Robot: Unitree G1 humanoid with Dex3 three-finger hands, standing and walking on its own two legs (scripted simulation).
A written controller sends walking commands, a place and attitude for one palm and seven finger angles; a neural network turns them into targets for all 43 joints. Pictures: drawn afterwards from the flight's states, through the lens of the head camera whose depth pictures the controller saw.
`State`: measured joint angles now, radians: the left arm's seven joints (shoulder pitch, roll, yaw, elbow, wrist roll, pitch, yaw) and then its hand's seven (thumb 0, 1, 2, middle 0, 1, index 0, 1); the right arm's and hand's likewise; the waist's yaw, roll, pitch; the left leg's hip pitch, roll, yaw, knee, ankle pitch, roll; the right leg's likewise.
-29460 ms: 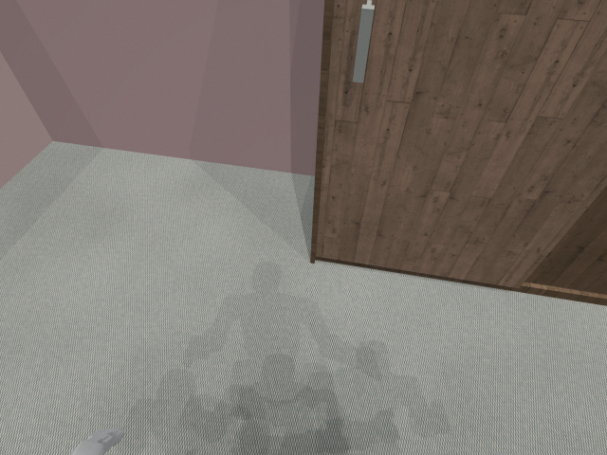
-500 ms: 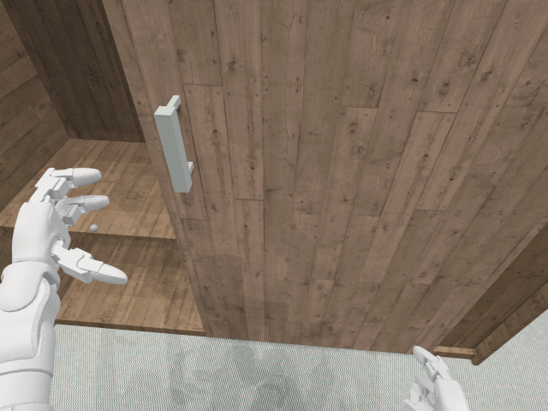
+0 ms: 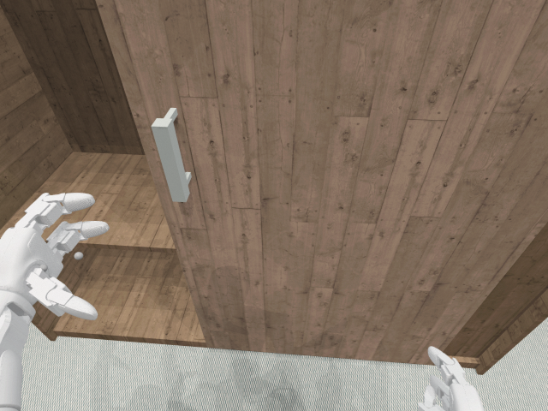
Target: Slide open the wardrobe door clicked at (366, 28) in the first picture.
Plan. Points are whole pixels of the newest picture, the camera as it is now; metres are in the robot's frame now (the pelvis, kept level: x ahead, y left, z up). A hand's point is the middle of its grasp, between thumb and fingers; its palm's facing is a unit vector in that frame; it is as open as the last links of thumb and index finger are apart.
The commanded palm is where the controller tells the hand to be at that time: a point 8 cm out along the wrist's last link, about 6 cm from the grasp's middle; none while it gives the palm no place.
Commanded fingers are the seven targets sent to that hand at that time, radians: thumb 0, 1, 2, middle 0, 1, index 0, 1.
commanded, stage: draw the hand back to the body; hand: left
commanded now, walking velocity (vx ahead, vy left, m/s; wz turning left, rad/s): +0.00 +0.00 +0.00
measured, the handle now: (176, 155) +0.48 +0.23 +0.15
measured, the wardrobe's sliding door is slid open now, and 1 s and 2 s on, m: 0.60 0.60 0.60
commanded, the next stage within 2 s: step back with the hand held close in 1.16 s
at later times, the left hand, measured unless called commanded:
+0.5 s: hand (63, 255) +0.24 +0.29 +0.16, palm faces +0.47 -0.83 -0.31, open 11.6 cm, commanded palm +0.18 +0.32 +0.17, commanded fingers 0.00 0.43 0.67 -0.22 -0.58 -0.22 -0.58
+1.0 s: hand (62, 265) +0.22 +0.27 +0.17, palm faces +0.46 -0.81 -0.36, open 7.6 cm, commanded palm +0.17 +0.31 +0.19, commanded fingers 0.00 0.90 0.90 -0.20 -0.30 -0.20 -0.30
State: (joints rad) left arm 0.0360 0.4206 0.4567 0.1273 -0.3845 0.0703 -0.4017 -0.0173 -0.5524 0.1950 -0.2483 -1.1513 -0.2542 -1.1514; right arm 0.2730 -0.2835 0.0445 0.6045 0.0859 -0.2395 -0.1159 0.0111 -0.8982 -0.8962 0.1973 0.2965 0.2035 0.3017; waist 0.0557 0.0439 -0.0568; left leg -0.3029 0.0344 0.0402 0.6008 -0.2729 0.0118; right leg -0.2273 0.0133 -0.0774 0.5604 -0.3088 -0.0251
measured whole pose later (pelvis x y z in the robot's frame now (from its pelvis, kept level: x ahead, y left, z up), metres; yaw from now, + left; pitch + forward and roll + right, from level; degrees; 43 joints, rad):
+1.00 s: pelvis +0.03 +0.01 +0.01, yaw +0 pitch -4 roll +0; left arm 0.45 0.34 0.33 -0.40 -0.08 -0.05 0.10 0.01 0.84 0.87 -0.21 -0.33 -0.22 -0.33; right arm 0.19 -0.22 0.03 0.64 0.00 -0.10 -0.07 0.01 -0.90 -0.90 0.20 0.30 0.20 0.30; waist 0.08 0.05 0.00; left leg -0.12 0.01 0.06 0.42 -0.24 0.02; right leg -0.04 0.00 -0.06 0.38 -0.27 -0.01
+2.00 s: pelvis -0.07 +0.04 -0.01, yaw +3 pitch -2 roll -3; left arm 0.46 0.38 0.43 -0.48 0.00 -0.23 0.12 0.01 0.89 0.89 -0.21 -0.30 -0.22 -0.30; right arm 0.22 -0.20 0.01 0.56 0.01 -0.10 -0.08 0.01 -0.90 -0.90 0.20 0.30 0.21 0.30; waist 0.03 0.01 0.05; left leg -0.43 -0.01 0.04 0.64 -0.20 0.08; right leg -0.33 0.01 0.01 0.59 -0.24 0.03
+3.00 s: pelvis -0.22 +0.07 +0.01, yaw -4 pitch +2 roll -1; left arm 0.66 0.51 0.47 -0.58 -0.03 -0.21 0.14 0.01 0.88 0.89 -0.21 -0.30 -0.22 -0.30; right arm 0.33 -0.19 -0.01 0.62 -0.02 -0.12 -0.06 0.01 -0.90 -0.90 0.20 0.30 0.21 0.30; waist -0.03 -0.05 -0.06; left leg -0.38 -0.03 0.07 0.48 -0.27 0.03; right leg -0.13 0.04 -0.08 0.41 -0.48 -0.07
